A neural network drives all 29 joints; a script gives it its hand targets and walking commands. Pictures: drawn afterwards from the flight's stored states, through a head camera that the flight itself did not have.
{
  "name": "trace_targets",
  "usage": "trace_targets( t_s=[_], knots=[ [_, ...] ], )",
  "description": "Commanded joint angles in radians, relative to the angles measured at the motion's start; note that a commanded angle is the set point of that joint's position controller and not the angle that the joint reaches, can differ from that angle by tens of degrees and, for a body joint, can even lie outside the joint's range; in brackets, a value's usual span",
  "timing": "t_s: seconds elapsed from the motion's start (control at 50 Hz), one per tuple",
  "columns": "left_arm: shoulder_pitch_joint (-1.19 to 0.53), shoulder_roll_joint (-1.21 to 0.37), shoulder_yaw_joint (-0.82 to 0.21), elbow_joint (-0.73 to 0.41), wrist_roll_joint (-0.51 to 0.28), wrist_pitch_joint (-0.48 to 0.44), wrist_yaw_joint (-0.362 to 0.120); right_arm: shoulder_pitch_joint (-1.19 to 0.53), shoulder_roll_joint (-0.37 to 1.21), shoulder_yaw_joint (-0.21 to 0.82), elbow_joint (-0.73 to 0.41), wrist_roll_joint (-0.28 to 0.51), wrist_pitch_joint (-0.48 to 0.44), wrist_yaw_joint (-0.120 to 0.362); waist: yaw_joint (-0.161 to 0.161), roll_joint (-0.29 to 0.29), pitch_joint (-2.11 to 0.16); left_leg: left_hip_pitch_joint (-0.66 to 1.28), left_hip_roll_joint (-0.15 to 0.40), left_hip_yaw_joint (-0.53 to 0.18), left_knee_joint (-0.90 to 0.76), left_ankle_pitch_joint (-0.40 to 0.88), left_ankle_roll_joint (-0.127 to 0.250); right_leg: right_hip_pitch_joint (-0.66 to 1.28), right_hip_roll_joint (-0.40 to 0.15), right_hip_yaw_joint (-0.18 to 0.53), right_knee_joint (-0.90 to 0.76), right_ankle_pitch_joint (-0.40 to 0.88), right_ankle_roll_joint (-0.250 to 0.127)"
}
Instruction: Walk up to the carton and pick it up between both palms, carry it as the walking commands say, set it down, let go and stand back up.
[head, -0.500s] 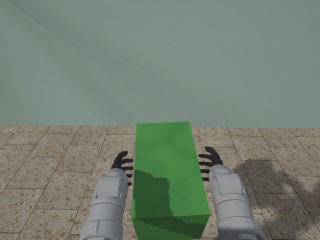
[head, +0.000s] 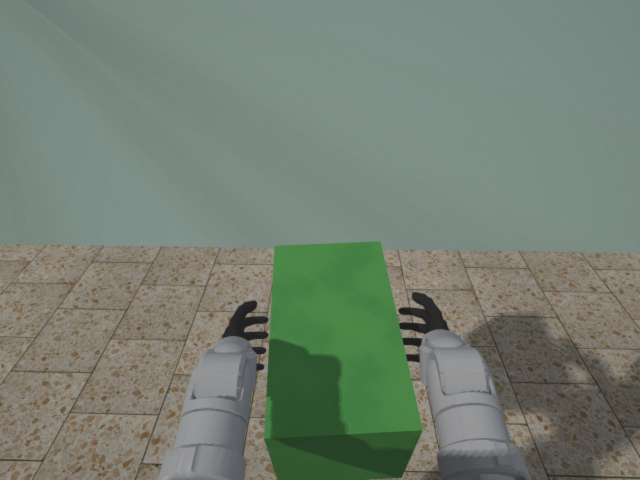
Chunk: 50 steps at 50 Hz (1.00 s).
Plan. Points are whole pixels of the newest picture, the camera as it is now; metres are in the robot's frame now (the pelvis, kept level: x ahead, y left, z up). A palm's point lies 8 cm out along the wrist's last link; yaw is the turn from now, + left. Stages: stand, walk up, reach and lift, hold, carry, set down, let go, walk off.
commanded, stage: carry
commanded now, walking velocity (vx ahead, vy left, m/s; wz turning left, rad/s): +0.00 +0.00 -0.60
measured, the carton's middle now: (333, 353) +0.35 +0.00 -0.03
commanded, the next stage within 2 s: none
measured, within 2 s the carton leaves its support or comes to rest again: neither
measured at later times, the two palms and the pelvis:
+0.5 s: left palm (298, 274) +0.39 +0.05 +0.10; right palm (484, 295) +0.34 -0.19 +0.11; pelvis -0.03 +0.01 -0.01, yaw -12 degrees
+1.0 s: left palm (391, 295) +0.37 -0.08 +0.07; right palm (597, 369) +0.24 -0.29 +0.09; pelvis -0.04 +0.02 -0.02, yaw -30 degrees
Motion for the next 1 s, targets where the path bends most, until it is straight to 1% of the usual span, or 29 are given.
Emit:
trace_targets(
  t_s=[0.0, 0.1, 0.16, 0.18, 0.22, 0.24, 0.26, 0.28, 0.32, 0.38, 0.4, 0.44, 0.46, 0.5, 0.54, 0.58, 0.62, 0.64, 0.66, 0.68, 0.7, 0.72, 0.78, 0.88, 0.9, 0.92, 0.94, 0.96, 0.98],
  knots=[
    [-0.693, -1.041, -0.577, -0.184, -0.381, -0.082, -0.283, -0.566, 1.093, 0.570, -0.094, 0.354, -0.038, 0.275, -0.001, -0.032, -0.190, -0.036, 0.126, -0.009, -0.034, -0.060, 0.013, -0.133, -0.146, 0.083, -0.074, -0.107, -0.049],
    [-0.876, -1.033, -0.688, -0.305, -0.524, 0.016, -0.262, -0.686, 1.090, 0.640, -0.184, 0.460, 0.039, 0.225, -0.012, 0.052, -0.379, 0.064, 0.223, -0.074, 0.008, 0.167, 0.076, -0.209, -0.083, 0.040, 0.162, 0.132, -0.038],
    [-1.006, -1.042, -0.722, -0.297, -0.604, 0.103, -0.244, -0.823, 1.050, 0.664, -0.187, 0.520, 0.120, 0.188, 0.001, 0.176, -0.404, 0.055, 0.319, -0.132, -0.018, 0.243, 0.136, -0.231, -0.018, -0.021, 0.226, -0.134, -0.041],
    [-1.017, -1.051, -0.725, -0.292, -0.630, 0.132, -0.238, -0.868, 1.036, 0.674, -0.207, 0.537, 0.153, 0.177, 0.008, 0.167, -0.405, 0.021, 0.317, -0.099, -0.006, 0.242, 0.122, -0.191, -0.015, -0.027, 0.190, -0.144, -0.051],
    [-1.082, -1.025, -0.696, -0.305, -0.689, 0.194, -0.216, -0.952, 0.999, 0.688, -0.255, 0.583, 0.220, 0.152, 0.019, 0.042, -0.404, -0.102, 0.222, 0.027, 0.124, 0.109, 0.031, -0.064, -0.059, 0.079, 0.031, -0.043, -0.082],
    [-1.106, -0.994, -0.659, -0.291, -0.694, 0.223, -0.204, -0.984, 0.996, 0.671, -0.256, 0.604, 0.254, 0.147, 0.014, -0.160, -0.385, -0.221, 0.114, 0.122, 0.256, -0.068, -0.040, -0.011, -0.190, 0.282, -0.051, 0.115, -0.117],
    [-1.132, -0.978, -0.627, -0.272, -0.700, 0.251, -0.194, -1.061, 0.991, 0.656, -0.260, 0.630, 0.284, 0.140, 0.016, -0.268, -0.392, -0.303, 0.050, 0.163, 0.332, -0.268, -0.068, 0.051, -0.289, 0.400, -0.056, 0.317, -0.165],
    [-1.230, -0.951, -0.598, -0.274, -0.711, 0.275, -0.183, -1.169, 0.987, 0.647, -0.243, 0.662, 0.303, 0.132, 0.016, -0.239, -0.420, -0.320, 0.039, 0.125, 0.357, -0.356, -0.063, 0.108, -0.304, 0.413, -0.035, 0.456, -0.174],
    [-1.294, -0.920, -0.497, -0.258, -0.688, 0.324, -0.161, -1.242, 0.993, 0.597, -0.195, 0.696, 0.348, 0.126, 0.015, -0.173, -0.478, -0.269, 0.022, 0.113, 0.302, -0.298, -0.052, 0.156, -0.270, 0.336, 0.026, 0.607, -0.153],
    [-1.359, -0.924, -0.377, -0.218, -0.656, 0.385, -0.134, -1.265, 1.027, 0.498, -0.126, 0.695, 0.405, 0.118, -0.003, -0.173, -0.525, -0.027, 0.036, 0.133, 0.046, -0.092, -0.031, 0.072, -0.180, 0.180, 0.138, 0.622, -0.098],
    [-1.347, -0.942, -0.354, -0.199, -0.647, 0.402, -0.129, -1.246, 1.037, 0.459, -0.105, 0.681, 0.420, 0.120, -0.015, -0.101, -0.537, 0.120, 0.103, 0.080, -0.031, 0.045, 0.003, -0.056, -0.138, 0.122, 0.208, 0.509, -0.069],
    [-1.363, -0.995, -0.339, -0.202, -0.632, 0.427, -0.126, -1.225, 1.061, 0.404, -0.097, 0.652, 0.436, 0.120, -0.019, 0.287, -0.542, 0.340, 0.458, -0.213, 0.005, 0.746, 0.190, -0.423, 0.004, -0.093, 0.451, -0.363, 0.012],
    [-1.443, -1.016, -0.360, -0.210, -0.643, 0.422, -0.120, -1.300, 1.062, 0.410, -0.124, 0.661, 0.442, 0.119, -0.017, 0.226, -0.532, 0.371, 0.487, -0.179, 0.027, 0.872, 0.210, -0.446, -0.045, -0.106, 0.530, -0.391, 0.017],
    [-1.516, -1.048, -0.381, -0.191, -0.676, 0.423, -0.124, -1.358, 1.058, 0.406, -0.127, 0.637, 0.449, 0.112, -0.017, 0.149, -0.485, 0.347, 0.421, -0.064, 0.043, 0.795, 0.170, -0.426, -0.066, -0.123, 0.490, -0.279, 0.032],
    [-1.433, -1.069, -0.365, -0.159, -0.677, 0.437, -0.130, -1.272, 1.064, 0.362, -0.123, 0.594, 0.463, 0.108, -0.019, 0.195, -0.481, 0.331, 0.347, 0.068, 0.102, 0.776, 0.109, -0.336, -0.044, -0.167, 0.327, -0.200, 0.036],
    [-1.455, -1.072, -0.366, -0.177, -0.686, 0.438, -0.133, -1.288, 1.051, 0.349, -0.154, 0.584, 0.465, 0.109, -0.026, 0.235, -0.460, 0.337, 0.327, 0.112, 0.127, 0.781, 0.086, -0.278, -0.006, -0.224, 0.191, -0.172, 0.033],
    [-1.439, -1.077, -0.354, -0.156, -0.682, 0.446, -0.142, -1.268, 1.049, 0.351, -0.151, 0.562, 0.466, 0.105, -0.013, 0.197, -0.459, 0.306, 0.302, 0.167, 0.205, 0.708, 0.042, -0.161, -0.030, -0.220, -0.049, 0.007, 0.022],
    [-1.426, -1.077, -0.341, -0.146, -0.678, 0.452, -0.149, -1.249, 1.048, 0.349, -0.148, 0.553, 0.467, 0.104, -0.010, 0.144, -0.479, 0.173, 0.280, 0.171, 0.270, 0.505, -0.006, -0.016, -0.101, -0.112, -0.091, 0.142, 0.002],
    [-1.442, -1.069, -0.327, -0.118, -0.676, 0.444, -0.150, -1.290, 1.046, 0.361, -0.146, 0.554, 0.471, 0.105, 0.000, -0.042, -0.509, -0.036, 0.224, 0.200, 0.346, 0.215, -0.075, 0.163, -0.233, 0.044, 0.061, 0.727, -0.080],
    [-1.394, -1.058, -0.328, -0.104, -0.669, 0.440, -0.153, -1.292, 1.061, 0.377, -0.155, 0.568, 0.467, 0.105, 0.002, -0.246, -0.512, -0.246, 0.139, 0.210, 0.435, -0.307, -0.099, 0.289, -0.350, 0.194, 0.110, 1.180, -0.168],
    [-1.381, -1.052, -0.333, -0.117, -0.674, 0.442, -0.157, -1.282, 1.080, 0.400, -0.147, 0.582, 0.462, 0.101, 0.005, -0.235, -0.537, -0.373, 0.098, 0.175, 0.500, -0.420, -0.097, 0.429, -0.358, 0.217, 0.142, 1.326, -0.196],
    [-1.373, -1.050, -0.329, -0.129, -0.666, 0.440, -0.157, -1.290, 1.095, 0.427, -0.159, 0.603, 0.458, 0.104, 0.008, -0.187, -0.549, -0.406, 0.086, 0.144, 0.521, -0.404, -0.095, 0.469, -0.347, 0.201, 0.151, 1.280, -0.192],
    [-1.420, -1.032, -0.316, -0.182, -0.639, 0.427, -0.139, -1.380, 1.100, 0.479, -0.221, 0.660, 0.444, 0.114, 0.015, -0.178, -0.530, -0.392, 0.073, 0.130, 0.429, -0.302, -0.089, 0.414, -0.279, 0.148, 0.138, 1.026, -0.164],
    [-1.390, -1.022, -0.340, -0.245, -0.604, 0.424, -0.115, -1.330, 1.109, 0.475, -0.222, 0.683, 0.451, 0.123, 0.009, -0.157, -0.561, -0.172, 0.065, 0.132, 0.173, -0.150, -0.057, 0.271, -0.229, 0.116, 0.173, 0.874, -0.154],
    [-1.385, -1.027, -0.350, -0.251, -0.600, 0.423, -0.112, -1.300, 1.118, 0.470, -0.212, 0.679, 0.453, 0.127, -0.010, -0.121, -0.570, -0.037, 0.094, 0.130, 0.057, -0.024, -0.039, 0.170, -0.199, 0.076, 0.220, 0.794, -0.129],
    [-1.365, -1.035, -0.362, -0.248, -0.598, 0.420, -0.110, -1.286, 1.123, 0.462, -0.208, 0.674, 0.453, 0.132, -0.018, -0.032, -0.585, 0.158, 0.186, 0.096, -0.025, 0.365, 0.003, 0.002, -0.148, 0.004, 0.302, 0.554, -0.077],
    [-1.358, -1.042, -0.380, -0.267, -0.599, 0.419, -0.112, -1.262, 1.118, 0.458, -0.205, 0.662, 0.445, 0.137, -0.027, 0.220, -0.617, 0.385, 0.389, -0.086, 0.076, 0.925, 0.117, -0.302, -0.037, -0.095, 0.387, 0.023, -0.014],
    [-1.388, -1.051, -0.406, -0.271, -0.602, 0.418, -0.111, -1.252, 1.118, 0.472, -0.192, 0.658, 0.444, 0.137, -0.022, 0.344, -0.604, 0.476, 0.496, -0.165, 0.084, 1.104, 0.195, -0.419, -0.002, -0.145, 0.425, -0.399, 0.005],
    [-1.411, -1.066, -0.435, -0.285, -0.612, 0.408, -0.109, -1.255, 1.105, 0.476, -0.201, 0.651, 0.444, 0.139, -0.024, 0.268, -0.577, 0.492, 0.487, -0.126, 0.102, 1.133, 0.195, -0.437, -0.028, -0.133, 0.450, -0.372, -0.003]
  ],
)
